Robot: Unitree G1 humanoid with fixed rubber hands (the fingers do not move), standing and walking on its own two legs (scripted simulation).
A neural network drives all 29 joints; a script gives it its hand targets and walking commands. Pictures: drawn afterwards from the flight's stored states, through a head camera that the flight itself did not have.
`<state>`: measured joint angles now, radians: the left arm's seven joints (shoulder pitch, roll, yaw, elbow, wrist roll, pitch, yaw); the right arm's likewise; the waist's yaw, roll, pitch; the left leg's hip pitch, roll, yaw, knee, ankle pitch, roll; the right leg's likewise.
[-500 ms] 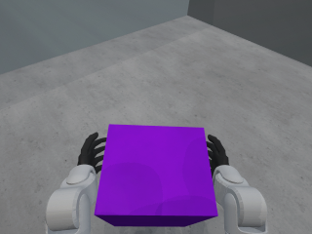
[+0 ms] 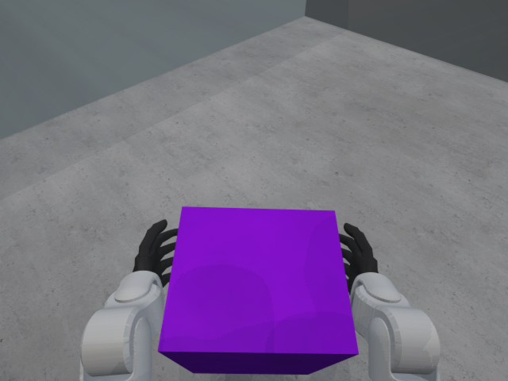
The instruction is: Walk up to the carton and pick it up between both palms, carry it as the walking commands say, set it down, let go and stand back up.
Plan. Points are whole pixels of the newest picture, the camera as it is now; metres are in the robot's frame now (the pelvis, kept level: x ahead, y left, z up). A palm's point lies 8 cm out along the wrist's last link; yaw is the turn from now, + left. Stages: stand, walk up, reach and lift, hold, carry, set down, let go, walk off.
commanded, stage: carry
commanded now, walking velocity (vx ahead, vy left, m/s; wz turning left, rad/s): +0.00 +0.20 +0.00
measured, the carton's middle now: (254, 303) +0.23 -0.01 +0.02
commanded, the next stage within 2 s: none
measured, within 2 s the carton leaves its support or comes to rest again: neither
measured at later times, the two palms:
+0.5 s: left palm (22, 334) +0.18 +0.28 +0.09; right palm (258, 352) +0.15 -0.01 +0.06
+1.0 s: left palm out of the picture +0.11 +0.46 +0.07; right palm out of the picture +0.11 +0.17 +0.06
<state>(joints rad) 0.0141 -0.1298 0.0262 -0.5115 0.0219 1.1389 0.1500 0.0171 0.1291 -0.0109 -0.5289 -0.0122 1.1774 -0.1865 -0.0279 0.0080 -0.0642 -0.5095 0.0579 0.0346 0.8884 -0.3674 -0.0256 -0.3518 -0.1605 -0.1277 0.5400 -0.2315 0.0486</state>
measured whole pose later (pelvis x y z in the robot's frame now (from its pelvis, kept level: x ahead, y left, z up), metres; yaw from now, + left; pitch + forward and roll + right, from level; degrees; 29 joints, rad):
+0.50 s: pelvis -0.07 +0.15 -0.01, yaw -2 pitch +3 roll +0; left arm -0.02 -0.13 0.02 -0.46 0.00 1.15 0.15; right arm 0.06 0.13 -0.01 -0.53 -0.04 1.16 -0.18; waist 0.00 0.07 -0.07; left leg -0.55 -0.02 0.14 0.86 -0.38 0.01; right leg -0.34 -0.05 -0.15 0.60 -0.31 -0.02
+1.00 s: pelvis -0.14 +0.31 -0.01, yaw -2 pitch +4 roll +0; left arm -0.02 -0.13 0.04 -0.54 0.01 1.17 0.17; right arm 0.02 0.13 0.00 -0.52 -0.03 1.14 -0.17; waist 0.05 0.00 -0.02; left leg -0.46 -0.01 0.15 0.59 -0.20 0.09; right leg -0.45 -0.05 -0.12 0.85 -0.49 0.03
